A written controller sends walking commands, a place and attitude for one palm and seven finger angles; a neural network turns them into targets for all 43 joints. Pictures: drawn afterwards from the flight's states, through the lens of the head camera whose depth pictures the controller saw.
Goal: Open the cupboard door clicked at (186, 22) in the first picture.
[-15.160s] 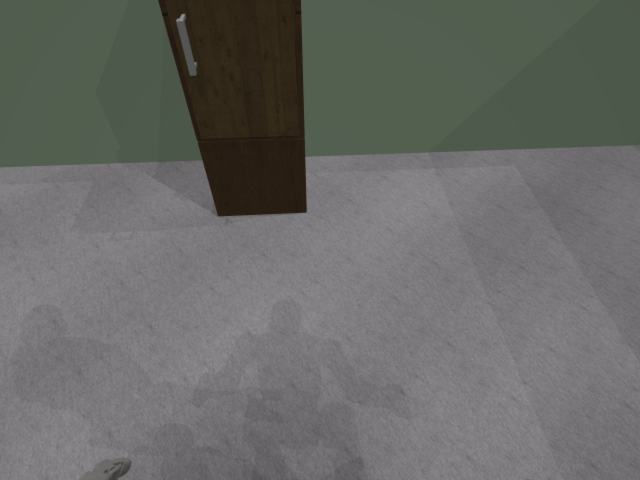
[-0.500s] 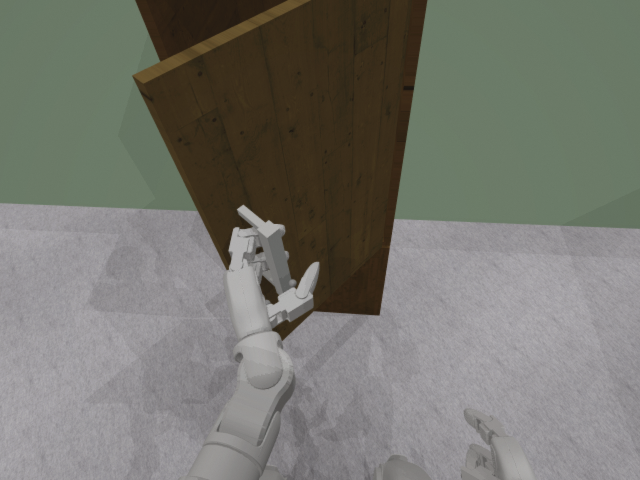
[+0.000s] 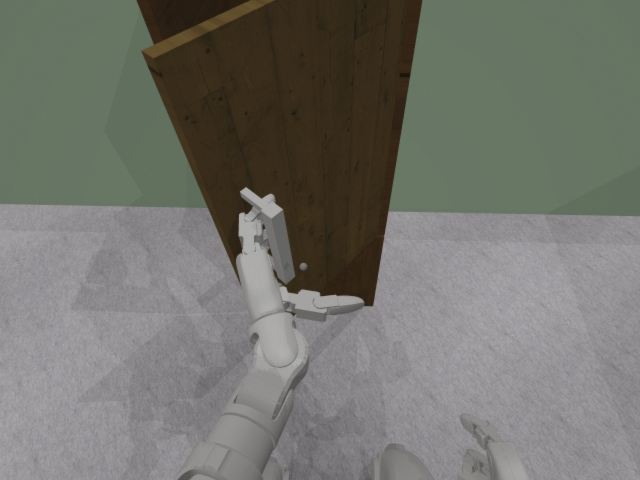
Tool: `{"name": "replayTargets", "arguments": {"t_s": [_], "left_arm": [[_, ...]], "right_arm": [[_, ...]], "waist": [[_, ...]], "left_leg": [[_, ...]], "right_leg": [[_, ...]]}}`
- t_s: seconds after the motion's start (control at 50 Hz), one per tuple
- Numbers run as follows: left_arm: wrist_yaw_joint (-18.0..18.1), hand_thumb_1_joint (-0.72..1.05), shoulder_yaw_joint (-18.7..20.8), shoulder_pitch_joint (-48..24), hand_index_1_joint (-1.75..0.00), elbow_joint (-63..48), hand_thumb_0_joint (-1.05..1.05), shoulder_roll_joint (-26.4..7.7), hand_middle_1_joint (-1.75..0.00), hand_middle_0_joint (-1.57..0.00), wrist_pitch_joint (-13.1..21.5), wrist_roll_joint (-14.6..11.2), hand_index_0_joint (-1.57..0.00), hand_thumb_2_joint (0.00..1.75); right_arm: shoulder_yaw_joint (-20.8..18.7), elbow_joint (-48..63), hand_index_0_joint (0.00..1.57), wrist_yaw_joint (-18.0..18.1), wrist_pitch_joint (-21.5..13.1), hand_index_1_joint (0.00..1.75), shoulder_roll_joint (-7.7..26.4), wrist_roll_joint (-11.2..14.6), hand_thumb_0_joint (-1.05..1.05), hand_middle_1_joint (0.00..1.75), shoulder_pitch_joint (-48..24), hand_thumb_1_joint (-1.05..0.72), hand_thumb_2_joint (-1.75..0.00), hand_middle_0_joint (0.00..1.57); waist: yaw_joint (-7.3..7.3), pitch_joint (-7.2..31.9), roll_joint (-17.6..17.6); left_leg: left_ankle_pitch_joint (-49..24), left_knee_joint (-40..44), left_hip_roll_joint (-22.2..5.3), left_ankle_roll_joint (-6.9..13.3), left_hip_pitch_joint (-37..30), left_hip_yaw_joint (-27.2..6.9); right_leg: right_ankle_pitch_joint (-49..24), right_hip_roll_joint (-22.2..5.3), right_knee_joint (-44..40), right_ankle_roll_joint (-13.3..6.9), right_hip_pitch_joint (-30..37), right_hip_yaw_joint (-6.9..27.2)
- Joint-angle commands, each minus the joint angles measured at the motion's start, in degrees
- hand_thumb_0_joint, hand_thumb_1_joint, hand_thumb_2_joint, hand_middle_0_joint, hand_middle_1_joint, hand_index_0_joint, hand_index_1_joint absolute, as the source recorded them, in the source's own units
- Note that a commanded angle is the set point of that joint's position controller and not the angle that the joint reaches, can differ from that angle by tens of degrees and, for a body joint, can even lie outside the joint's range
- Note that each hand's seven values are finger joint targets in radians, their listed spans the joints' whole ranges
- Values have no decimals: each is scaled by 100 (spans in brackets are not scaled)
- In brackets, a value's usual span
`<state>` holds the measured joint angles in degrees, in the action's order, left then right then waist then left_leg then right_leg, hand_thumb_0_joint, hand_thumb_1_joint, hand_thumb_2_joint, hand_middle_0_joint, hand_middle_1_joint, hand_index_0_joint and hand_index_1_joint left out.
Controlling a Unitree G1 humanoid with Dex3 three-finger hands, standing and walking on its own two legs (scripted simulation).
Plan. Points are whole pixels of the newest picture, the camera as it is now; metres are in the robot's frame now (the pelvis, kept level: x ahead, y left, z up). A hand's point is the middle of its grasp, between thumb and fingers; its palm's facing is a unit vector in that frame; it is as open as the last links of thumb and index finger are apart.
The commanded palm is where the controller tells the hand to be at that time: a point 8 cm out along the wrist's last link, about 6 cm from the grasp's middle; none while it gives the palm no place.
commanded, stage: slide the hand sideways off the handle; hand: left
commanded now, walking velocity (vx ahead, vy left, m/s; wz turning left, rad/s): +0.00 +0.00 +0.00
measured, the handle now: (269, 238) +0.41 +0.08 +0.05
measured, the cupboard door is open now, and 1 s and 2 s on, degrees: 50 53 53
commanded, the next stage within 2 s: draw the hand back to the body in 1.30 s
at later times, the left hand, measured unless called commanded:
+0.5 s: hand (301, 300) +0.32 +0.03 +0.06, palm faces -0.13 -0.99 +0.00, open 16.4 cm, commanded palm +0.29 +0.09 +0.05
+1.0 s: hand (257, 339) +0.27 +0.08 +0.05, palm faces -0.10 -1.00 -0.02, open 16.3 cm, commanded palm +0.24 +0.14 +0.05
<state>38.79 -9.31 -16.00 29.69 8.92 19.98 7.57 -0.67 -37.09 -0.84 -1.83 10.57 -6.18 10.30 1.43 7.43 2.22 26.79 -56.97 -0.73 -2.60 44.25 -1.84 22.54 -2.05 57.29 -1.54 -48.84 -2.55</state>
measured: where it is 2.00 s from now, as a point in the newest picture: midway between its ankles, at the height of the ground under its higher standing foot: outside the picture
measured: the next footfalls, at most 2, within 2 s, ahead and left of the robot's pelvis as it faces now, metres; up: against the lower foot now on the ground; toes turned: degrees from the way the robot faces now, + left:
none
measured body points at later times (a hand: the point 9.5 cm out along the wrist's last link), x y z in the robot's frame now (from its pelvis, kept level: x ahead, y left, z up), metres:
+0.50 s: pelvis +0.00 +0.02 +0.00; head +0.06 +0.00 +0.44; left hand +0.32 +0.09 +0.06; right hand +0.15 -0.21 -0.11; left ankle +0.01 +0.15 -0.67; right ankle +0.05 -0.10 -0.67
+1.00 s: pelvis +0.02 +0.01 -0.01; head +0.09 -0.01 +0.44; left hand +0.27 +0.14 +0.05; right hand +0.21 -0.21 -0.09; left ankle +0.01 +0.15 -0.67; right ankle +0.05 -0.10 -0.67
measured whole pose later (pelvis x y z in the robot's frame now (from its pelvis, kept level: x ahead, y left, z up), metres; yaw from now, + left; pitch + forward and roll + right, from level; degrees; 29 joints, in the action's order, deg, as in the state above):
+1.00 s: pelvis +0.02 +0.01 -0.01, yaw +0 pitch +13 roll +1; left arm 0.3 -10.2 14.1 -1.1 -3.1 19.2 -1.9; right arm 0.6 -25.7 0.1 -3.9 12.4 -1.0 12.6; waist -0.6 6.4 1.5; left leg 30.8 -60.5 -0.1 -1.8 43.0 -1.9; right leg 26.6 -2.8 60.8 -0.6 -47.5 -2.5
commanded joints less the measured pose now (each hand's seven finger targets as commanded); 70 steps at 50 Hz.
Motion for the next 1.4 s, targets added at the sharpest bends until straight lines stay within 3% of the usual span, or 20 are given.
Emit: {"name": "replayTargets", "arguments": {"t_s": [0.0, 0.08, 0.1, 0.12, 0.14, 0.2, 0.22, 0.24, 0.26, 0.3, 0.34, 0.42, 0.46, 0.62, 0.72, 1.04, 1.14, 1.24, 1.3, 1.38], "left_arm": [[90, -50, -34, -1942, -30, -1086, 0, 427, -30, -15, 266, 62, -15, 30], [133, -50, -9, -1835, -30, -1040, 0, 473, -30, -15, 216, 66, -15, 30], [-1056, -50, -1339, -1614, -30, -1132, 0, 112, -30, -15, 384, 787, -15, 30], [-1691, -50, -925, -1995, -30, -1518, 0, -297, -30, -15, 630, 577, -15, 30], [-2172, -50, -954, -1905, -30, -1708, 0, -398, -30, -15, 805, 467, -15, 30], [-3429, -50, -892, -1657, -30, -1774, 0, -466, -30, -15, 848, -344, -15, 30], [-3606, -50, -931, -1584, -30, -1816, 0, -231, -30, -15, 735, -695, -15, 30], [-3641, -50, -817, -1561, -30, -1631, 0, -128, -30, -15, 605, -977, -15, 30], [-3586, -50, -564, -1375, -30, -1616, 0, -199, -30, -15, 507, -1181, -15, 30], [-3385, -50, -345, -925, -30, -1785, 0, -234, -30, -15, 421, -1300, -15, 30], [-3148, -50, -224, -711, -30, -2091, 0, -424, -30, -15, 501, -1102, -15, 30], [-2907, -50, -312, -213, -30, -2225, 0, -603, -30, -15, 682, -546, -15, 30], [-2920, -50, -365, -175, -30, -2301, 0, -608, -30, -15, 670, -461, -15, 30], [-3137, -50, -146, 708, -30, -3200, 0, -869, -30, -15, 409, -755, -15, 30], [-3419, -50, -202, 1104, -30, -3590, 0, -980, -30, -15, 442, -817, -15, 30], [-4038, -50, 83, 3206, -30, -4968, 0, -1384, -30, -15, 353, -1111, -15, 30], [-4213, -50, 334, 3381, -30, -5055, 0, -1650, -30, -15, 335, -1192, -15, 30], [-4381, -50, 468, 3850, -30, -5458, 0, -1746, -30, -15, 385, -1359, -15, 30], [-4422, -50, 312, 3772, -30, -5463, 0, -1658, -30, -15, 371, -1390, -15, 30], [-4378, -50, 387, 3693, -30, -5350, 0, -1744, -30, -15, 309, -1332, -15, 30]], "right_arm": [[-169, 743, 20, 69, -266, 30, 510, 28, 0, 30, -266, -90, -90, 20], [-170, 744, 20, 71, -233, 30, 485, 16, 0, 30, -256, -90, -90, 20], [-197, 600, 20, 86, -181, 30, 645, 36, 0, 30, 133, -90, -90, 20], [-246, 810, 20, 109, -186, 30, 693, 99, 0, 30, 240, -90, -90, 20], [-238, 866, 20, 128, -218, 30, 657, 136, 0, 30, 224, -90, -90, 20], [-170, 1139, 20, 190, -292, 30, 693, 389, 0, 30, 206, -90, -90, 20], [-125, 1246, 20, 200, -322, 30, 694, 486, 0, 30, 137, -90, -90, 20], [-91, 1223, 20, 207, -348, 30, 684, 535, 0, 30, 130, -90, -90, 20], [-95, 1238, 20, 198, -360, 30, 719, 565, 0, 30, 134, -90, -90, 20], [-95, 1362, 20, 144, -389, 30, 749, 559, 0, 30, 114, -90, -90, 20], [-115, 1444, 20, 74, -409, 30, 753, 503, 0, 30, 117, -90, -90, 20], [-172, 1523, 20, -61, -370, 30, 778, 431, 0, 30, 147, -90, -90, 20], [-164, 1564, 20, -80, -332, 30, 745, 437, 0, 30, 115, -90, -90, 20], [-118, 1814, 20, 70, -293, 30, 724, 506, 0, 30, 3, -90, -90, 20], [-113, 1810, 20, 111, -381, 30, 725, 525, 0, 30, 46, -90, -90, 20], [-118, 2145, 20, 176, -615, 30, 685, 562, 0, 30, 119, -90, -90, 20], [-120, 2172, 20, 222, -664, 30, 738, 580, 0, 30, 117, -90, -90, 20], [-134, 2267, 20, 247, -743, 30, 742, 608, 0, 30, 154, -90, -90, 20], [-122, 2273, 20, 262, -787, 30, 760, 610, 0, 30, 208, -90, -90, 20], [-124, 2262, 20, 284, -833, 30, 790, 609, 0, 30, 204, -90, -90, 20]], "waist": [[130, 1724, -771], [80, 1866, -764], [548, 1611, -1060], [448, 2043, -742], [343, 2225, -519], [325, 1893, -562], [285, 1715, -257], [318, 1415, -356], [226, 1352, -523], [74, 1434, -771], [-23, 1584, -778], [-24, 1468, -822], [-17, 1330, -589], [-147, 1615, -696], [-35, 1400, -739], [-95, 1367, -481], [-45, 1127, -482], [-137, 1458, -300], [-8, 1201, -533], [-24, 1082, -546]], "left_leg": [[-585, 708, 225, 256, -308, 244], [-777, 712, 215, 244, -369, 243], [-812, 546, 193, 353, -506, 257], [-1061, 488, 222, 377, -532, 238], [-1135, 467, 233, 379, -633, 256], [-814, 647, 246, 377, -705, 200], [-714, 757, 247, 352, -817, 181], [-559, 838, 232, 325, -787, 116], [-462, 900, 235, 306, -724, 98], [-513, 965, 244, 298, -681, 110], [-759, 933, 239, 287, -663, 110], [-803, 758, 207, 299, -483, 127], [-592, 753, 215, 296, -428, 160], [-815, 747, 244, 310, -486, 195], [-839, 604, 243, 325, -432, 171], [-1185, 254, 277, 310, -264, 126], [-837, 115, 282, 308, 8, 113], [-1064, 47, 294, 303, -84, 105], [-879, -22, 280, 309, 60, 78], [-577, -71, 274, 305, 214, 69]], "right_leg": [[-263, 113, -1079, -23, 1513, 55], [-497, 134, -1008, -39, 1592, 6], [-1007, 111, -904, -45, 1412, 120], [-1412, 37, -756, -90, 1569, 158], [-1568, 18, -667, -86, 1731, 193], [-1214, 60, -811, -70, 1758, 161], [-948, 94, -869, -89, 1622, 109], [-662, 122, -921, -64, 1442, 10], [-441, 131, -977, -46, 1448, -18], [-374, 134, -988, -31, 1594, -55], [-611, 116, -819, -52, 1664, -83], [-658, 114, -643, -74, 1455, -23], [-480, 105, -661, -82, 1370, 9], [-806, 128, -701, -59, 1844, 66], [-908, 108, -699, -17, 1730, 107], [-1393, 97, -405, 13, 1717, 121], [-908, 95, -440, 36, 1477, 213], [-1134, 113, -268, 17, 1570, 169], [-907, 115, -317, 54, 1375, 169], [-343, 109, -374, 42, 1191, 236]]}}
